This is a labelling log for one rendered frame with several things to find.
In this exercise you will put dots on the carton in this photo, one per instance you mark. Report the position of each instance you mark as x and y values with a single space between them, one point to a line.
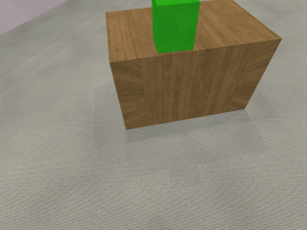
175 24

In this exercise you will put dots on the pedestal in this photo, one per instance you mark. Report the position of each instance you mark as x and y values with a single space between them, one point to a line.
232 50

